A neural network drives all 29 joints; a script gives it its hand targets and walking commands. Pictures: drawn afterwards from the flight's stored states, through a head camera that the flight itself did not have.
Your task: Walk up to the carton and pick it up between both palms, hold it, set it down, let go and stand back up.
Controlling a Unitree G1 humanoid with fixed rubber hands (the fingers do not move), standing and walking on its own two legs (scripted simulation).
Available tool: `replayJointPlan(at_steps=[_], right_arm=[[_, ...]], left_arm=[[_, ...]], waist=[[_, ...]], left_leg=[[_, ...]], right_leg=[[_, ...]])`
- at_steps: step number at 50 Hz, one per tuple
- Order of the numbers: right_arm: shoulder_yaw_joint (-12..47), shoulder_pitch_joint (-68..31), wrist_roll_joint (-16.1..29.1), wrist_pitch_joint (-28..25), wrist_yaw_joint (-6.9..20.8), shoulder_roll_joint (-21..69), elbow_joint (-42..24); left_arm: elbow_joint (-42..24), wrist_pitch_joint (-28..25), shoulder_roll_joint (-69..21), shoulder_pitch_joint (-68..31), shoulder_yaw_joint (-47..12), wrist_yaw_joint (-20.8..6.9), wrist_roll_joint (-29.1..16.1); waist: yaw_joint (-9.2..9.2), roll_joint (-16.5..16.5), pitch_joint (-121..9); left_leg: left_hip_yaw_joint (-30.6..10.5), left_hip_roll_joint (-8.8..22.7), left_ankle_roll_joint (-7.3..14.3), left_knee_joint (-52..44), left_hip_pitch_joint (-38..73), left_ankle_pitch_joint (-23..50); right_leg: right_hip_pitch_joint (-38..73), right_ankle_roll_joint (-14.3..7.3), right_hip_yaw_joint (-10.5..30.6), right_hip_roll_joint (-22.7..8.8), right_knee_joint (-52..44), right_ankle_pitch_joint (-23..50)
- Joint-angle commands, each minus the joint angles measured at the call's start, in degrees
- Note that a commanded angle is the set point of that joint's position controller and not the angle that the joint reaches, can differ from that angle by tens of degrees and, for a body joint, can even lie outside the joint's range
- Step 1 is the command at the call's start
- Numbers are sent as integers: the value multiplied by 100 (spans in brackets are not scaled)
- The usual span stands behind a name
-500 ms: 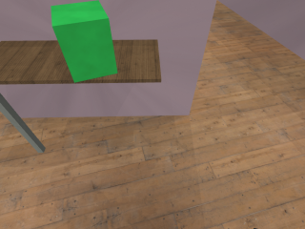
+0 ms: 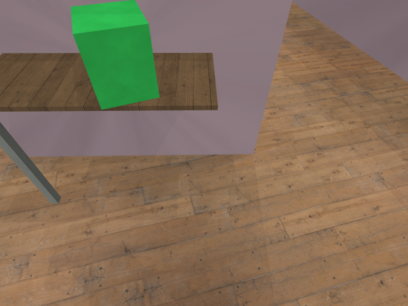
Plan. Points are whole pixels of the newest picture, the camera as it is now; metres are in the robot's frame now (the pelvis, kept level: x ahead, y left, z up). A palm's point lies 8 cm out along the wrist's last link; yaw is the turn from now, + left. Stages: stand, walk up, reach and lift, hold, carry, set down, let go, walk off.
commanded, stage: walk up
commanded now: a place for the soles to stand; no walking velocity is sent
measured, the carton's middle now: (117, 55) +0.86 +0.26 +0.07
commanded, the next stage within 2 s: none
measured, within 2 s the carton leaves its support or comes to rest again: neither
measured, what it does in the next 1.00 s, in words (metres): walks ahead: left foot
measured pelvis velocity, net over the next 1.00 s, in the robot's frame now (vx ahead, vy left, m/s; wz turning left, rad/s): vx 0.15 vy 0.11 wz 0.01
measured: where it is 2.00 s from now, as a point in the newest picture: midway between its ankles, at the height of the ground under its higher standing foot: (150, 268)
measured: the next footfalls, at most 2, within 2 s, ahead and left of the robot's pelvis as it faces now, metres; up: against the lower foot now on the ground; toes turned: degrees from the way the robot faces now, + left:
left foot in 0.82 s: +0.26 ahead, +0.17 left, +0.00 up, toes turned +5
right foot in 1.46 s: +0.43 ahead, -0.01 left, +0.00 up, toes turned +5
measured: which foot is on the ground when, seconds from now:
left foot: down 0.00-0.44, up 0.46-0.80, down 0.82-1.00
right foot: down 0.00-0.84, up 0.86-1.00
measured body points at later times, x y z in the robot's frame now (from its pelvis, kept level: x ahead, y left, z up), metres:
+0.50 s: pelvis +0.02 -0.02 -0.01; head +0.03 -0.05 +0.44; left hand +0.10 +0.30 -0.10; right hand +0.10 -0.34 -0.13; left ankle +0.00 +0.09 -0.69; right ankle +0.07 -0.15 -0.72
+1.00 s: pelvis +0.15 +0.11 +0.00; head +0.18 +0.12 +0.45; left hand +0.23 +0.43 -0.12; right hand +0.25 -0.18 -0.10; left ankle +0.22 +0.17 -0.72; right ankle +0.14 -0.06 -0.64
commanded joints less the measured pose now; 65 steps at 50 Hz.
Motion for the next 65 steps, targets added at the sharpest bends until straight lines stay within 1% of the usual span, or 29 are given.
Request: replayJointPlan(at_steps=[1,3,5,10,12,13,14,15,19,21,22,23,24,25,26,29,34,38,40,41,42,43,44,46,49,51,54,60,65], right_arm=[[-577,-364,39,-211,-110,-1225,-445],[-573,-478,91,-170,-83,-1271,-494],[-610,-385,81,-131,-15,-1243,-515],[-645,-251,40,-99,-44,-1244,-527],[-699,-22,5,-93,-46,-1394,-595],[-877,464,-194,-118,48,-1566,-644],[-878,531,-268,-135,76,-1609,-710],[-847,226,-313,-172,58,-1483,-829],[-806,104,-313,-186,74,-1297,-841],[-795,-318,-279,-98,125,-1281,-953],[-694,-358,-294,-66,122,-1050,-947],[-613,-619,-234,-88,171,-566,-1269],[-696,-454,-155,1,83,-1046,-1422],[-806,-403,-135,19,78,-1315,-1440],[-800,-278,-150,25,138,-1359,-1335],[-827,-81,-193,32,258,-1125,-1455],[-774,-167,-228,25,265,-1163,-1558],[-766,-102,-238,-30,276,-1123,-1824],[-891,833,-214,11,273,-1154,-1665],[-887,1490,-258,-69,249,-1170,-1392],[-1011,2136,-265,-156,163,-1487,-1113],[-1037,1755,-264,-195,105,-1925,-1309],[-997,1290,-153,-159,83,-1856,-1441],[-928,824,-117,-158,-93,-1528,-1629],[-816,664,-110,-194,-109,-1173,-1614],[-844,607,-80,-151,-64,-1094,-1690],[-774,835,-157,-128,-45,-925,-1708],[-804,1144,-165,-86,-61,-907,-1706],[-815,1425,-221,-18,-81,-827,-1542]], left_arm=[[-184,-98,1306,-239,321,108,-92],[-150,-136,1308,-28,305,137,-78],[-195,-205,1476,-42,376,146,-23],[-255,-101,1754,-438,461,121,-4],[-365,-92,1560,-663,406,89,5],[-570,-118,1502,-246,452,58,-56],[-671,-142,1365,-432,472,67,-30],[-763,-201,1449,-419,479,89,44],[-662,-314,1407,193,469,-92,16],[-272,-305,1444,1129,581,-56,-13],[-118,-318,1668,1720,642,44,1],[-174,-307,2413,1865,887,98,123],[-496,-290,2246,1168,766,213,178],[-650,-358,2366,867,805,225,156],[-785,-364,2001,671,723,214,154],[-816,-444,1887,369,706,225,188],[-915,-469,1978,490,760,271,200],[-1036,-429,2026,365,781,282,241],[-1117,-340,2113,-220,771,301,283],[-1187,-283,1877,-447,659,255,184],[-1116,-291,1227,-110,491,221,160],[-1289,-296,880,240,341,156,34],[-1206,-218,1245,355,404,223,32],[-1010,-153,1326,877,436,140,-64],[-511,-70,1535,947,524,89,-10],[-449,28,1613,1174,558,70,17],[-653,2,1415,632,489,51,3],[-604,56,1319,555,460,137,52],[-651,-53,1143,325,302,219,56]], waist=[[73,148,-419],[192,177,-271],[156,19,-358],[39,-499,-298],[-189,-225,44],[-346,646,-386],[-499,1227,-184],[-290,507,346],[-106,550,-203],[481,124,-495],[800,-160,-432],[973,-2001,-370],[682,-1146,211],[564,-1017,511],[364,-167,409],[277,-712,291],[320,-709,17],[234,-960,-116],[-382,-1199,-389],[-720,-814,-569],[-974,688,-887],[-671,2219,-1013],[-342,1342,-448],[-73,421,-469],[35,406,-355],[93,582,-282],[-164,-17,-10],[-277,180,110],[-421,186,-11]], left_leg=[[-1650,1799,930,-1737,422,1557],[-1359,1638,940,-1458,50,1806],[-766,891,388,-849,40,1472],[-930,413,-7,-545,94,-167],[-1302,648,186,-1310,476,-415],[-1806,921,506,-2010,885,-2363],[-2823,1858,925,-2997,1027,-3266],[-3180,2156,1280,-3106,721,-2881],[-1780,1684,1198,-2177,570,-1746],[-982,1154,690,-1071,-893,-1994],[-581,615,361,492,-1743,-2221],[-416,-353,-44,2449,-3189,-2124],[-1647,-272,-33,3053,-3374,-1411],[-1782,-207,-32,3413,-3272,-986],[-1500,17,-76,3394,-3122,-523],[-1269,410,-293,2734,-2582,-164],[-1304,586,-346,2362,-2590,-179],[-1256,771,-311,1004,-2004,132],[-1003,717,-191,709,-591,436],[-1107,565,-106,-353,725,764],[-1430,478,-121,-835,1560,59],[-3373,1550,-170,-2278,1317,-1547],[-4359,1671,-382,-3199,143,-2691],[-3669,1642,-745,-3054,445,-2384],[-1980,1182,-727,-2614,438,-624],[-1369,895,-1251,-2968,510,-474],[-1352,1107,-149,-2531,711,-311],[-1432,1093,-475,-2639,1268,-245],[-1153,946,-328,-1913,1772,2434]], right_leg=[[-349,-299,-402,53,364,465],[-17,-372,-317,-77,241,643],[50,-581,320,-266,-346,1558],[-530,-1206,1513,-839,-946,362],[-1218,-929,1142,-540,-722,246],[-1480,-797,183,-32,235,-1534],[-2151,-597,-889,403,1498,-1424],[-2460,-430,-632,73,2026,-1298],[-1167,-374,-880,-292,457,-876],[1115,-483,-1027,30,-421,152],[1708,-517,-108,-138,-909,-777],[1822,-1039,3351,-1576,-2325,-3136],[878,-1422,4301,-1960,-3013,-3961],[523,-1786,4038,-2023,-2761,-3610],[729,-1645,3463,-1759,-2601,-3468],[255,-1570,2111,-1441,-2231,-1805],[597,-1892,2066,-1814,-1669,235],[552,-1510,1231,-1729,-1226,736],[-111,-1226,920,-1859,-598,992],[-938,-899,328,-1356,362,850],[-1438,-492,-264,-539,2239,526],[-2417,-358,-403,624,3554,-1955],[-2210,-420,344,564,4111,-1580],[-2131,-449,155,240,3969,-464],[-1559,-323,19,-12,3124,97],[-1235,-208,-458,186,2339,2],[-1701,-214,-429,-8,2245,0],[-2132,-180,-333,60,1780,209],[-2195,-186,-707,-23,1134,-72]])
